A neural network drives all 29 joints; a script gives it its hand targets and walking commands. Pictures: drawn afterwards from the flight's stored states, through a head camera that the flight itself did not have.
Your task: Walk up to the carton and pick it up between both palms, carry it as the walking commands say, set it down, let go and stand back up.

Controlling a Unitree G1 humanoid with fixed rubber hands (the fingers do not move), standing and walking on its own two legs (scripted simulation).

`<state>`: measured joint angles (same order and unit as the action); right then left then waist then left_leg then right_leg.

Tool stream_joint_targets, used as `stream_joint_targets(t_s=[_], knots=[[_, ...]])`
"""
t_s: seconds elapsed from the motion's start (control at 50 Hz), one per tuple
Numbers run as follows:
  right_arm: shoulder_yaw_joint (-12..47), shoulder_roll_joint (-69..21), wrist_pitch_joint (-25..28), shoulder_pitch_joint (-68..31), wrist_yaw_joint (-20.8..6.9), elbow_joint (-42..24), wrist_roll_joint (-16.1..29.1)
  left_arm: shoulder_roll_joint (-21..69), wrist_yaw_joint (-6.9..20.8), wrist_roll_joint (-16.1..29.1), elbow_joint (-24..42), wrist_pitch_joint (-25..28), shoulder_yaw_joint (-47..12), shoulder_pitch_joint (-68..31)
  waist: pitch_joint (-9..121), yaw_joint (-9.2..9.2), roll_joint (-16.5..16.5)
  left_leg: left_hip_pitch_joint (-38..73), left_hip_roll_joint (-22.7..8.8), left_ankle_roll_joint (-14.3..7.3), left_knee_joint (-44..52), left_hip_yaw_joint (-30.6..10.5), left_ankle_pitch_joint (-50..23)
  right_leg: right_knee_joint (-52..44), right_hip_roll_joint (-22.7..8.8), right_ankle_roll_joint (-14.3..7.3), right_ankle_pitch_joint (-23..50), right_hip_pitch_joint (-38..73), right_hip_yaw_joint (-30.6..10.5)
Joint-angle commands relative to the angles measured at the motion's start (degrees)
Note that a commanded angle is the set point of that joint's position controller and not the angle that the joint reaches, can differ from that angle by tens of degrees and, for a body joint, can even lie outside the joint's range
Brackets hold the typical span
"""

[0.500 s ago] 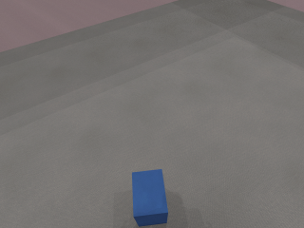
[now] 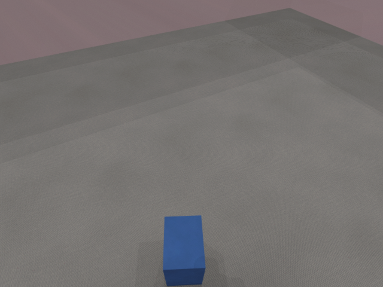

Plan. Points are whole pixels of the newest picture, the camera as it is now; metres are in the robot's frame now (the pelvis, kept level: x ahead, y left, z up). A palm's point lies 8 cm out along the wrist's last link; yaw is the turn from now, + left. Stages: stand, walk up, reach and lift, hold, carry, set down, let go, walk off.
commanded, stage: walk up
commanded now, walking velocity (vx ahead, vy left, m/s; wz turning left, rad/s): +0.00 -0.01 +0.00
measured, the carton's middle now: (183, 251) +0.42 +0.03 -0.63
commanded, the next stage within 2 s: stand in 0.30 s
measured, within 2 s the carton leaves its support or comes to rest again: neither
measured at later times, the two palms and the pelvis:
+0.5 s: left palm out of the picture +0.05 +0.23 -0.13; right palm out of the picture +0.01 -0.24 -0.13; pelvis -0.01 -0.01 +0.00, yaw +0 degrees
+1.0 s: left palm out of the picture +0.13 +0.23 -0.12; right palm out of the picture +0.17 -0.22 -0.11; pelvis -0.02 +0.01 -0.01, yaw -1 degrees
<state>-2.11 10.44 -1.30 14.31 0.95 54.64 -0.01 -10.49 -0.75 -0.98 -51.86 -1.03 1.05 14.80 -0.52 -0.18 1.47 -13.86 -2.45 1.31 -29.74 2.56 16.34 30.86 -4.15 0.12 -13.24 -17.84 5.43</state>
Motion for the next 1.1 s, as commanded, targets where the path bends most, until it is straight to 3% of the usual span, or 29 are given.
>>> stream_joint_targets(t_s=[0.0, 0.08, 0.1, 0.14, 0.22, 0.24, 0.32, 0.34, 0.4, 0.42, 0.48, 0.54, 0.66, 0.68, 0.7, 0.72, 0.74, 0.76, 0.8, 0.82, 0.86, 0.9, 0.92, 0.98, 1.0, 1.02, 1.04, 1.06, 1.08], knots=[[-0.2, 4.1, 2.0, 2.6, 0.3, -1.3, -0.9, -6.4, -0.4, -0.5, 0.0, 2.4, 1.9, 3.6, 3.1, 0.15, 1.7, 2.9, -2.3, -1.7, 7.1, -2.1, -5.8, -12.3, -4.1, -2.2, 4.3, 7.9, -8.6], [-0.1, 4.6, 1.8, 2.6, 0.2, -1.2, -0.7, -6.0, -0.2, 0.0, 0.6, 2.3, 1.9, 3.3, 2.1, -0.14, -1.4, 1.4, -3.4, -1.6, 9.5, -3.8, -4.1, -12.2, -3.3, -1.4, 1.1, 6.8, -7.0], [0.0, 3.8, 1.7, 3.7, 0.2, -1.4, -0.7, -5.8, -0.3, 0.2, 0.6, 2.4, 2.0, 3.6, 1.0, 0.13, 2.3, 0.4, -3.0, -1.6, 9.1, -3.3, -4.0, -13.0, -3.1, -1.4, -1.6, 6.6, -6.8], [0.1, 4.3, 1.9, 2.5, 0.2, -1.6, -0.8, -5.7, -0.4, 0.0, 1.2, 2.3, 1.7, 3.4, -0.2, -0.09, -0.2, 0.5, -3.0, -1.5, 9.4, -4.0, -3.5, -13.7, -3.4, -1.2, -1.6, 4.7, -7.7], [-0.2, 4.6, 1.3, 5.4, 0.0, -0.9, -0.9, -6.8, -0.4, -0.5, 1.4, 2.1, 2.1, 2.4, -1.4, -0.87, 4.8, 0.6, -2.3, -1.2, 7.3, -2.2, -1.7, -16.2, -4.3, -1.8, -9.6, 2.0, -9.0], [0.0, 5.0, 1.4, 4.4, -0.3, -0.9, -1.1, -7.0, -0.3, -0.4, 2.4, 1.9, 2.0, 1.7, -2.4, -0.93, 1.7, -0.4, -1.7, -1.3, 7.4, -1.8, 0.2, -17.0, -4.2, -1.8, -11.4, 2.3, -9.8], [-0.5, 4.8, 1.5, 4.0, 0.1, -1.8, -2.0, -7.0, -0.2, -0.3, 2.0, 1.5, 2.5, 1.4, -2.2, -0.41, 3.0, -1.4, -1.9, -1.0, 8.0, -1.9, -0.7, -14.8, -4.4, -0.9, -10.6, 3.0, -8.2], [-0.5, 5.4, 1.6, 4.1, 0.1, -2.2, -2.0, -6.5, -0.3, -0.1, 2.5, 1.6, 2.4, 2.5, -0.7, 0.27, -0.3, -1.4, -2.3, -1.4, 8.3, -2.6, -1.2, -14.4, -4.1, -0.6, -7.8, 4.0, -7.7], [-0.4, 5.4, 2.0, 3.8, 0.0, -2.4, -2.0, -7.8, -0.2, -0.4, 2.6, 1.8, 2.7, 1.9, 0.8, -0.17, 2.0, -1.0, -2.1, -0.9, 7.6, -1.9, -3.3, -14.0, -4.2, -0.4, -6.2, 4.3, -7.8], [-0.4, 4.7, 2.1, 5.3, 0.0, -1.8, -1.9, -7.7, -0.2, -0.2, 2.2, 1.9, 2.6, 2.3, 1.6, 0.11, 0.2, -0.9, -2.1, -0.7, 7.2, -1.7, -3.3, -13.1, -4.5, -0.8, -6.3, 5.9, -7.5], [-0.4, 4.7, 2.3, 4.5, 0.1, -1.9, -1.9, -7.2, -0.5, 0.0, 2.2, 1.7, 2.7, 2.9, 0.2, 0.53, 1.7, -2.0, -2.6, -1.2, 8.0, -2.2, -3.5, -11.9, -4.1, -1.1, -3.8, 6.2, -6.9], [-0.3, 5.1, 2.5, 5.6, 0.1, -1.8, -1.8, -6.0, -0.2, -0.2, 2.0, 1.9, 2.3, 3.4, 0.1, 0.39, -1.6, -1.5, -3.3, -1.0, 8.7, -2.2, -4.2, -11.2, -3.3, -0.6, -0.9, 5.8, -6.7], [-0.4, 5.8, 2.5, 5.6, 0.1, -1.6, -1.6, -6.9, -0.4, -0.2, 1.7, 2.0, 2.5, 3.4, 1.2, 0.26, 0.9, -1.8, -3.0, -1.3, 7.8, -2.6, -5.5, -10.8, -3.6, -0.4, 0.8, 7.7, -5.8], [1.0, 5.9, -1.1, -14.5, -1.6, -21.7, 2.5, -6.5, 1.9, -0.5, 21.8, -1.0, 2.8, -16.7, -1.1, 3.66, -2.2, -15.3, 4.1, -4.9, 1.5, -0.8, 17.7, -2.4, 5.2, -1.6, -17.1, 1.0, -3.6], [1.6, 7.8, -2.5, -31.1, -2.2, -31.4, 3.4, -9.7, 2.2, -1.4, 22.7, -3.2, 4.5, -26.8, -4.2, 1.99, -0.2, -17.7, 4.4, -4.5, -0.1, -0.4, 20.8, -2.0, 4.9, 0.1, -21.4, -1.5, -3.2], [-0.3, 9.2, -4.5, -30.6, -2.1, -32.9, 1.2, -11.0, 2.2, -0.1, 21.0, -5.3, 6.6, -24.5, -5.0, 0.04, 1.0, -16.1, 5.2, -3.2, -1.9, 1.4, 18.9, -3.5, 4.8, 0.8, -24.9, -2.8, -3.5], [0.7, 7.4, -6.9, -29.9, -2.1, -32.5, 2.4, -11.1, 2.6, 0.8, 19.0, -7.3, 7.1, -23.8, -6.7, 1.59, 1.5, -16.7, 5.4, -3.7, -2.6, 1.3, 18.4, -4.0, 3.9, 1.1, -26.5, -1.2, -4.6], [0.5, 9.1, -9.4, -25.8, -2.5, -30.1, 1.9, -11.2, 2.6, 2.1, 18.4, -9.2, 7.0, -20.7, -6.3, 3.34, -0.2, -16.2, 3.9, -3.6, -0.8, 1.4, 18.2, -1.3, 4.1, 0.4, -22.2, 1.7, -2.8], [-1.4, 7.6, -13.2, -17.8, -2.8, -27.2, -0.6, -10.6, 1.1, 3.4, 22.9, -12.3, 4.8, -18.9, 0.2, 3.62, -2.9, -15.9, 3.2, -2.4, 2.3, 0.0, 15.0, 2.2, 5.3, 0.6, -11.1, 7.9, -1.2], [0.1, 5.8, -15.0, -12.9, -3.2, -22.5, 1.3, -8.5, 0.2, 2.3, 22.3, -13.7, 4.7, -16.4, 1.5, 3.42, -8.5, -19.4, 2.4, -2.9, 4.3, -1.0, 17.3, 4.3, 6.9, 0.8, -8.2, 11.0, -1.1], [0.2, 3.4, -16.0, -9.6, -3.6, -18.7, 1.1, -5.7, 0.0, 0.3, 21.0, -14.2, 4.9, -14.1, 0.0, 3.09, -5.6, -17.7, 2.7, -3.1, 4.1, -1.7, 14.0, 4.4, 7.8, 1.0, -5.3, 8.5, -1.7], [-0.2, 2.7, -15.1, -6.7, -3.2, -15.5, -0.1, -5.3, -0.2, -0.6, 19.3, -13.3, 5.9, -11.4, -3.3, 3.11, -7.5, -21.6, 2.9, -3.3, 2.7, -2.4, 12.0, 5.7, 7.7, 0.7, -3.5, 5.8, -3.7], [-0.1, 2.5, -14.6, -8.5, -3.3, -15.1, 0.2, -4.2, 0.2, -0.2, 20.3, -12.2, 4.4, -12.9, -4.4, 1.39, -7.1, -23.1, 2.5, -3.7, 2.8, -2.6, 14.3, 6.4, 7.7, 0.7, -5.0, 4.0, -3.7], [-1.1, 1.1, -11.1, -13.3, -3.5, -17.7, -1.2, -2.9, 0.8, 1.0, 17.7, -9.4, 5.2, -15.8, -2.1, 2.68, -2.2, -21.5, 4.3, -2.1, -4.0, -1.0, 6.8, 5.3, 6.1, 0.1, -7.3, -6.5, -5.4], [-4.0, 2.0, -10.1, -14.0, -2.9, -18.0, -2.8, -1.4, 1.0, 0.7, 19.3, -8.4, 4.8, -18.1, 0.2, -0.40, -2.4, -22.1, 4.5, -1.2, -5.3, -1.0, 1.8, 6.4, 6.1, 0.5, -1.4, -7.8, -6.1], [-4.2, 1.9, -8.3, -15.6, -2.9, -17.4, -2.7, -2.2, 1.0, 1.2, 21.2, -6.4, 5.4, -20.2, 3.9, 0.75, -3.1, -20.8, 4.5, -1.0, -7.0, -1.6, -0.6, 8.4, 6.2, 0.2, 1.5, -8.2, -5.8], [-4.7, 2.9, -6.9, -18.8, -2.9, -20.0, -2.2, -1.7, 1.4, 2.7, 21.2, -5.0, 4.2, -21.1, 6.0, 0.40, -1.3, -24.0, 4.5, -1.2, -8.2, -2.4, -2.7, 11.4, 6.9, 0.4, 5.0, -9.2, -4.7], [-5.1, 3.4, -5.7, -19.9, -2.5, -19.9, -2.3, -1.8, 1.3, 2.4, 22.0, -3.8, 4.8, -23.2, 10.8, 0.20, -3.3, -22.0, 4.2, -0.6, -10.4, -1.7, -5.1, 12.3, 6.3, 0.1, 6.8, -9.1, -5.7], [-7.5, 5.5, -3.8, -21.0, -2.3, -21.9, -2.8, -0.8, 0.7, 3.8, 24.8, -2.1, 4.3, -23.6, 17.7, -1.64, -1.4, -19.1, 4.9, -0.4, -12.6, -2.3, -13.6, 14.5, 6.8, 0.1, 13.7, -9.9, -5.1]])
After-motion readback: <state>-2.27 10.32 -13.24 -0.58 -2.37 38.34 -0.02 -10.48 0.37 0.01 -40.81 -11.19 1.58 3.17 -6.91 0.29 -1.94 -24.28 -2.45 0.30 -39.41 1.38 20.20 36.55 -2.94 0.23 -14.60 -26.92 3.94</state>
